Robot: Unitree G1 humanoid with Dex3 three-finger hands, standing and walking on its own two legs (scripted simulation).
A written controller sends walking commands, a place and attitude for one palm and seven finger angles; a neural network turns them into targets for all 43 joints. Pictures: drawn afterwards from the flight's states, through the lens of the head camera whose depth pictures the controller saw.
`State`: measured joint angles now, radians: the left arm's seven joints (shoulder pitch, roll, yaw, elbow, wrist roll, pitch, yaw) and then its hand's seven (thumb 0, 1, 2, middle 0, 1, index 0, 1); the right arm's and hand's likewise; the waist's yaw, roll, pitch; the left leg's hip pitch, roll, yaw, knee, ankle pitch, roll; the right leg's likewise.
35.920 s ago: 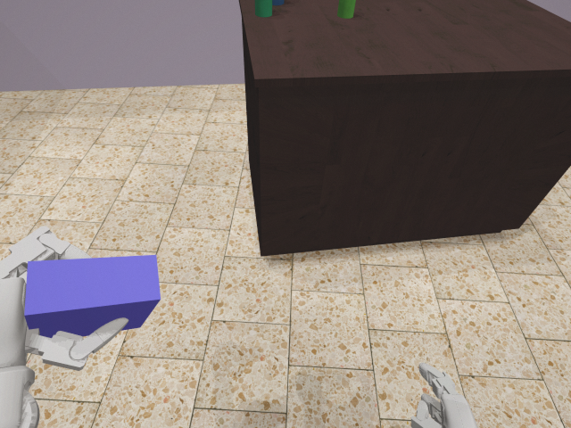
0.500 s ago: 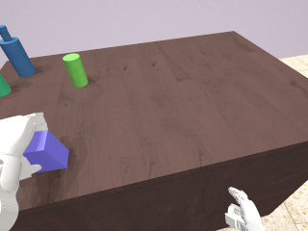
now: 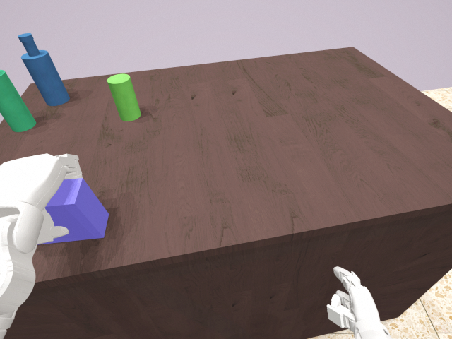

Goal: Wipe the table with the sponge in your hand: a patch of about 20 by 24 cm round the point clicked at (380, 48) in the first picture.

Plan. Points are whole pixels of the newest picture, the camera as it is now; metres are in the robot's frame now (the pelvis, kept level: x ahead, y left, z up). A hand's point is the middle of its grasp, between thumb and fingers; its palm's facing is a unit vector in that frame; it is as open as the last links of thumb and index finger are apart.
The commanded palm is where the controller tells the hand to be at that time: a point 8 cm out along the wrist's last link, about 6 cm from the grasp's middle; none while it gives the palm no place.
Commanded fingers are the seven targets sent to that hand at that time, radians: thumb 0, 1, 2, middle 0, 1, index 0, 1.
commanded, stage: lift the sponge slowly off the table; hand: left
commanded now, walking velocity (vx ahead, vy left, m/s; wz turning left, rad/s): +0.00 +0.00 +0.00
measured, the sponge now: (61, 218) +0.23 +0.33 +0.12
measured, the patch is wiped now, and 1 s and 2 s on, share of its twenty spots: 0.95 0.95 0.95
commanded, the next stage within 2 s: bring the sponge back beside the body in 1.06 s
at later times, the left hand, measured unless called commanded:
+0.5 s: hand (48, 182) +0.24 +0.32 +0.20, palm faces +0.09 -0.02 -1.00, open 9.2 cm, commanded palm +0.19 +0.32 +0.27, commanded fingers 0.00 0.10 1.30 -1.20 -1.60 -1.20 -1.60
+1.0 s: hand (34, 164) +0.24 +0.32 +0.24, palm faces +0.14 +0.00 -0.99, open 9.2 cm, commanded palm +0.19 +0.32 +0.30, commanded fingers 0.00 0.10 1.30 -1.20 -1.60 -1.20 -1.60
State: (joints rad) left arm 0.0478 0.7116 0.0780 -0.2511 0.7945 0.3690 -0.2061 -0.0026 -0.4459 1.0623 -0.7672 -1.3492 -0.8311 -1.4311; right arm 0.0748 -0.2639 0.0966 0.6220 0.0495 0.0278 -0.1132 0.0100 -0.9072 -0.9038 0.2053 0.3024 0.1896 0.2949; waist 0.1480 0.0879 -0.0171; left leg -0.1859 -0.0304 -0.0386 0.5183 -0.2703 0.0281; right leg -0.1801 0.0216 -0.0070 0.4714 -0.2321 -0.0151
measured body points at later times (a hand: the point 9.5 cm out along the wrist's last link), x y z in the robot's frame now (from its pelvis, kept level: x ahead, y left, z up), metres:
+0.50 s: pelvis -0.01 -0.01 +0.00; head -0.04 -0.04 +0.45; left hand +0.23 +0.32 +0.25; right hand +0.24 -0.19 -0.06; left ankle +0.01 +0.10 -0.74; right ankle +0.02 -0.12 -0.74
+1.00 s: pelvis -0.02 +0.00 +0.00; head -0.05 -0.04 +0.45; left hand +0.22 +0.32 +0.29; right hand +0.24 -0.19 -0.06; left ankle +0.01 +0.10 -0.74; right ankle +0.02 -0.12 -0.74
